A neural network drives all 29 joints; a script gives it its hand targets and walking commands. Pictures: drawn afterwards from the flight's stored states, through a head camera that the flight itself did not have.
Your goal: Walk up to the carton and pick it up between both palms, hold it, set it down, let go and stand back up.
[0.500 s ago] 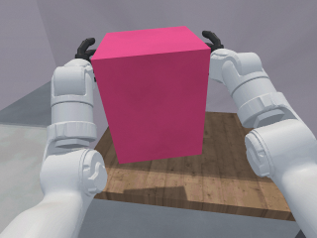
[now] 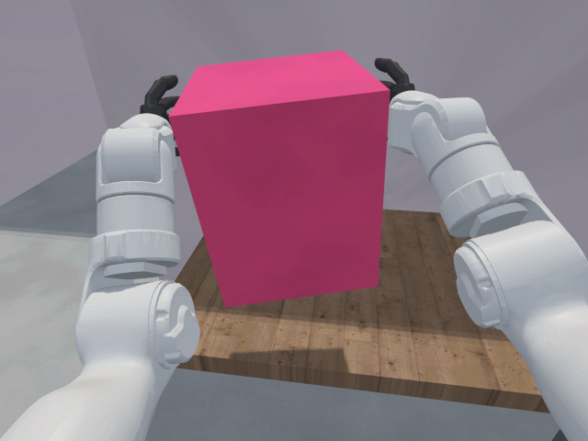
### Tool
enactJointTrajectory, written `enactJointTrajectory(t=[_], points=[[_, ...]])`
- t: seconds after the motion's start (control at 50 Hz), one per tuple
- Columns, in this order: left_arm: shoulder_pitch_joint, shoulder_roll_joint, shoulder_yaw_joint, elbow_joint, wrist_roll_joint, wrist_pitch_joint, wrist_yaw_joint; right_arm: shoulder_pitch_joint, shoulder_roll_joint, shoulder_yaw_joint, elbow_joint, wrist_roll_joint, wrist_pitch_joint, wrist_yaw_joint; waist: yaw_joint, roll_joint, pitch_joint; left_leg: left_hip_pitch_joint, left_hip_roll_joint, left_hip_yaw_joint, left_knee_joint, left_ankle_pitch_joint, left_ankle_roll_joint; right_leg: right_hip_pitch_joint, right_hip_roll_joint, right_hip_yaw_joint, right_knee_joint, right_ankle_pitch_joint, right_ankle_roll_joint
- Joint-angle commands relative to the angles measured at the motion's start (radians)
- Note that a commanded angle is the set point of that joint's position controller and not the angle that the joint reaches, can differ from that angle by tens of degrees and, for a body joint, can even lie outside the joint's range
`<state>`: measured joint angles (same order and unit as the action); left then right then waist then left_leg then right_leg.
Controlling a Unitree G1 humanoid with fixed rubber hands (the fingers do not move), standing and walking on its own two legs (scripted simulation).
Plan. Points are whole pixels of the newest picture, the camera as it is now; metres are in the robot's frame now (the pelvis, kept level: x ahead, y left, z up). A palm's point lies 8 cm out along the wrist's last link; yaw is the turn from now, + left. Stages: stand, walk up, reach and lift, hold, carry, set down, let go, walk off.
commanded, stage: hold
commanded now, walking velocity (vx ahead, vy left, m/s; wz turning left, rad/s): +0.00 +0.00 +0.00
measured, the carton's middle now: (285, 174) +0.38 +0.01 +0.27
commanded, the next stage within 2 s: none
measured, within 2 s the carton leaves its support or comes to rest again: neither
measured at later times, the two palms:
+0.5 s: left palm (159, 131) +0.37 +0.16 +0.34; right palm (401, 112) +0.37 -0.14 +0.35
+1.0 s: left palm (159, 131) +0.37 +0.16 +0.34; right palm (400, 112) +0.37 -0.14 +0.35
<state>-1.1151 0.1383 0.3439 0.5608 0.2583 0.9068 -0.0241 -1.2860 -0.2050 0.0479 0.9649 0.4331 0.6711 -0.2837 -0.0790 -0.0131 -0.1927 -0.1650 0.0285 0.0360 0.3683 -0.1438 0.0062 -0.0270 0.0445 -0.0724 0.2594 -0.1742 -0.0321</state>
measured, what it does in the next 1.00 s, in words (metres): stands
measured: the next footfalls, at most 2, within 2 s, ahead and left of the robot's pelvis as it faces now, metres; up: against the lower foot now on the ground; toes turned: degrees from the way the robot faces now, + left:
none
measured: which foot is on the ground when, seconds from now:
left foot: down 0.00-1.00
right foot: down 0.00-1.00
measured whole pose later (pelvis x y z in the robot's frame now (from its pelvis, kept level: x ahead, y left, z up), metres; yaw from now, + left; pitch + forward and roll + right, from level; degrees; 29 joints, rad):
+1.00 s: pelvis +0.00 +0.00 +0.00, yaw +0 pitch -3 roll -1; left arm -1.13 0.14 0.36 0.57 0.27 0.91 -0.03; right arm -1.29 -0.20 0.05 0.96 0.43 0.67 -0.29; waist -0.08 -0.01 -0.19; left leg -0.16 0.03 0.04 0.36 -0.14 0.00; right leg -0.03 0.04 -0.07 0.26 -0.18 -0.03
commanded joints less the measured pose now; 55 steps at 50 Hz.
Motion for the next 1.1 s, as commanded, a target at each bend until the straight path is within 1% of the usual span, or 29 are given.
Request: enactJointTrajectory(t=[0.0, 0.06, 0.08, 0.16, 0.22, 0.26, 0.28, 0.32, 0.36, 0.44, 0.48, 0.5, 0.52, 0.54, 0.56, 0.6, 0.64, 0.68, 0.7, 0.74, 0.78, 0.8, 0.82, 0.86, 0.88, 0.94, 0.96, 1.02, 1.08], points=[[-0.655, -0.556, -0.242, -0.083, -0.182, -0.051, -0.142, -0.720, 0.540, 0.058, -0.333, 0.138, -0.052, 0.149, -0.007, 0.071, -0.250, 0.106, -0.025, -0.069, -0.030, 0.121, -0.041, -0.002, 0.022, 0.086, -0.015, 0.174, 0.052], [-0.673, -0.548, -0.235, -0.081, -0.185, -0.058, -0.136, -0.716, 0.551, 0.049, -0.300, 0.127, -0.051, 0.152, -0.008, 0.069, -0.244, 0.096, -0.024, -0.071, -0.040, 0.079, -0.035, -0.006, 0.016, 0.092, -0.015, 0.152, 0.055], [-0.660, -0.554, -0.236, -0.070, -0.182, -0.058, -0.136, -0.706, 0.547, 0.047, -0.296, 0.130, -0.054, 0.152, -0.011, 0.081, -0.240, 0.099, -0.025, -0.069, -0.036, 0.086, -0.035, -0.008, 0.013, 0.097, -0.015, 0.163, 0.055], [-0.646, -0.533, -0.204, -0.030, -0.158, -0.055, -0.143, -0.689, 0.537, 0.033, -0.243, 0.113, -0.047, 0.155, -0.004, 0.070, -0.208, 0.079, -0.019, -0.069, -0.052, 0.048, -0.035, -0.005, 0.013, 0.091, -0.024, 0.124, 0.054], [-0.642, -0.524, -0.199, -0.027, -0.162, -0.059, -0.151, -0.725, 0.550, 0.055, -0.306, 0.126, -0.058, 0.150, 0.006, 0.043, -0.251, 0.094, -0.035, -0.057, -0.032, 0.094, -0.026, 0.010, 0.004, 0.098, -0.021, 0.174, 0.060], [-0.632, -0.507, -0.178, -0.018, -0.149, -0.060, -0.153, -0.727, 0.554, 0.065, -0.302, 0.129, -0.056, 0.143, 0.012, 0.014, -0.247, 0.112, -0.037, -0.055, -0.031, 0.108, -0.019, 0.005, 0.000, 0.098, -0.024, 0.187, 0.066], [-0.630, -0.505, -0.184, -0.026, -0.149, -0.061, -0.154, -0.719, 0.550, 0.064, -0.304, 0.131, -0.057, 0.141, 0.008, 0.025, -0.240, 0.115, -0.037, -0.056, -0.029, 0.121, -0.023, 0.000, 0.001, 0.099, -0.023, 0.198, 0.065], [-0.616, -0.509, -0.191, -0.048, -0.162, -0.063, -0.154, -0.719, 0.562, 0.083, -0.346, 0.142, -0.059, 0.134, 0.011, 0.006, -0.269, 0.130, -0.040, -0.056, -0.017, 0.156, -0.021, 0.017, 0.003, 0.097, -0.018, 0.245, 0.068], [-0.624, -0.512, -0.199, -0.048, -0.164, -0.060, -0.155, -0.711, 0.551, 0.075, -0.339, 0.140, -0.053, 0.127, 0.000, 0.027, -0.247, 0.132, -0.041, -0.054, -0.014, 0.158, -0.027, 0.004, 0.003, 0.098, -0.019, 0.243, 0.068], [-0.620, -0.529, -0.214, -0.062, -0.171, -0.054, -0.159, -0.723, 0.550, 0.076, -0.366, 0.141, -0.056, 0.123, -0.005, 0.037, -0.261, 0.143, -0.037, -0.058, -0.013, 0.159, -0.031, -0.004, 0.006, 0.093, -0.020, 0.227, 0.064], [-0.600, -0.521, -0.219, -0.060, -0.163, -0.048, -0.162, -0.686, 0.535, 0.073, -0.340, 0.137, -0.046, 0.120, -0.016, 0.047, -0.232, 0.147, -0.036, -0.059, -0.019, 0.155, -0.033, -0.008, 0.004, 0.093, -0.021, 0.236, 0.063], [-0.615, -0.520, -0.228, -0.088, -0.168, -0.050, -0.162, -0.680, 0.550, 0.078, -0.343, 0.142, -0.047, 0.119, -0.015, 0.056, -0.244, 0.140, -0.036, -0.055, -0.015, 0.155, -0.036, 0.003, 0.004, 0.093, -0.019, 0.235, 0.063], [-0.613, -0.519, -0.223, -0.072, -0.164, -0.048, -0.163, -0.676, 0.547, 0.069, -0.333, 0.139, -0.043, 0.120, -0.016, 0.054, -0.214, 0.130, -0.035, -0.057, -0.022, 0.148, -0.034, -0.005, 0.004, 0.093, -0.023, 0.227, 0.062], [-0.628, -0.528, -0.243, -0.110, -0.175, -0.050, -0.162, -0.675, 0.548, 0.076, -0.345, 0.142, -0.045, 0.120, -0.020, 0.069, -0.248, 0.142, -0.034, -0.058, -0.014, 0.160, -0.039, 0.007, 0.004, 0.093, -0.015, 0.243, 0.061], [-0.641, -0.533, -0.249, -0.107, -0.175, -0.049, -0.158, -0.689, 0.543, 0.072, -0.348, 0.144, -0.044, 0.124, -0.021, 0.083, -0.250, 0.128, -0.032, -0.061, -0.022, 0.153, -0.043, 0.005, 0.008, 0.091, -0.013, 0.217, 0.060], [-0.643, -0.546, -0.242, -0.090, -0.176, -0.048, -0.156, -0.699, 0.543, 0.061, -0.333, 0.137, -0.043, 0.131, -0.013, 0.076, -0.228, 0.109, -0.026, -0.063, -0.031, 0.119, -0.041, -0.003, 0.014, 0.086, -0.017, 0.174, 0.058], [-0.638, -0.550, -0.245, -0.083, -0.177, -0.049, -0.152, -0.697, 0.541, 0.059, -0.321, 0.134, -0.045, 0.135, -0.015, 0.086, -0.239, 0.112, -0.026, -0.065, -0.032, 0.126, -0.042, 0.002, 0.012, 0.088, -0.012, 0.191, 0.054], [-0.613, -0.544, -0.228, -0.054, -0.165, -0.045, -0.154, -0.695, 0.536, 0.063, -0.320, 0.132, -0.045, 0.135, -0.007, 0.076, -0.225, 0.112, -0.029, -0.062, -0.033, 0.115, -0.038, 0.005, 0.007, 0.093, -0.019, 0.191, 0.056], [-0.613, -0.529, -0.221, -0.066, -0.159, -0.046, -0.154, -0.682, 0.536, 0.070, -0.313, 0.133, -0.042, 0.136, -0.009, 0.058, -0.229, 0.112, -0.029, -0.062, -0.032, 0.121, -0.036, 0.007, 0.008, 0.091, -0.017, 0.197, 0.057], [-0.647, -0.539, -0.231, -0.094, -0.174, -0.053, -0.149, -0.698, 0.547, 0.065, -0.316, 0.140, -0.044, 0.142, -0.003, 0.064, -0.257, 0.114, -0.023, -0.070, -0.036, 0.124, -0.037, 0.008, 0.020, 0.083, -0.011, 0.188, 0.056], [-0.664, -0.539, -0.240, -0.114, -0.186, -0.058, -0.144, -0.723, 0.566, 0.081, -0.349, 0.145, -0.050, 0.144, -0.001, 0.048, -0.297, 0.122, -0.032, -0.064, -0.021, 0.149, -0.033, 0.017, 0.012, 0.090, -0.007, 0.215, 0.059], [-0.656, -0.539, -0.231, -0.101, -0.186, -0.058, -0.142, -0.719, 0.565, 0.082, -0.348, 0.149, -0.050, 0.142, 0.005, 0.048, -0.285, 0.123, -0.034, -0.064, -0.020, 0.150, -0.032, 0.007, 0.010, 0.091, -0.006, 0.219, 0.062], [-0.656, -0.530, -0.222, -0.087, -0.178, -0.055, -0.143, -0.707, 0.558, 0.067, -0.320, 0.143, -0.045, 0.142, 0.001, 0.052, -0.260, 0.125, -0.032, -0.065, -0.028, 0.137, -0.031, -0.003, 0.010, 0.090, -0.012, 0.201, 0.061], [-0.635, -0.518, -0.214, -0.088, -0.166, -0.054, -0.144, -0.691, 0.564, 0.082, -0.327, 0.145, -0.045, 0.141, 0.011, 0.040, -0.254, 0.131, -0.035, -0.060, -0.020, 0.151, -0.029, 0.004, 0.008, 0.092, -0.013, 0.225, 0.064], [-0.623, -0.517, -0.212, -0.089, -0.164, -0.050, -0.147, -0.686, 0.559, 0.082, -0.328, 0.144, -0.044, 0.138, 0.005, 0.040, -0.254, 0.136, -0.036, -0.059, -0.020, 0.157, -0.030, 0.008, 0.006, 0.096, -0.013, 0.238, 0.065], [-0.631, -0.511, -0.193, -0.051, -0.155, -0.043, -0.158, -0.694, 0.539, 0.059, -0.300, 0.130, -0.040, 0.137, 0.000, 0.030, -0.217, 0.117, -0.027, -0.060, -0.041, 0.110, -0.027, -0.007, 0.007, 0.088, -0.024, 0.183, 0.061], [-0.633, -0.515, -0.212, -0.078, -0.164, -0.046, -0.159, -0.700, 0.547, 0.073, -0.325, 0.136, -0.044, 0.137, -0.002, 0.039, -0.251, 0.125, -0.031, -0.061, -0.029, 0.135, -0.030, 0.004, 0.007, 0.092, -0.019, 0.207, 0.060], [-0.650, -0.526, -0.225, -0.071, -0.173, -0.048, -0.160, -0.709, 0.544, 0.061, -0.325, 0.134, -0.043, 0.136, -0.011, 0.063, -0.240, 0.108, -0.031, -0.058, -0.031, 0.117, -0.036, 0.007, 0.011, 0.091, -0.015, 0.194, 0.057], [-0.636, -0.531, -0.221, -0.057, -0.166, -0.049, -0.160, -0.710, 0.537, 0.058, -0.329, 0.132, -0.047, 0.137, -0.009, 0.061, -0.242, 0.121, -0.027, -0.063, -0.032, 0.123, -0.038, -0.006, 0.012, 0.088, -0.016, 0.188, 0.054]])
